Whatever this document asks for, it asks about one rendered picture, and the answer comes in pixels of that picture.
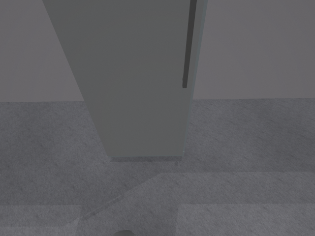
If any handle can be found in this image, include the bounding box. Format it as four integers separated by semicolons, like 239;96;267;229
182;0;197;88

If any fridge door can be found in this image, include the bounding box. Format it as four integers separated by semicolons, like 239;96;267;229
42;0;204;156

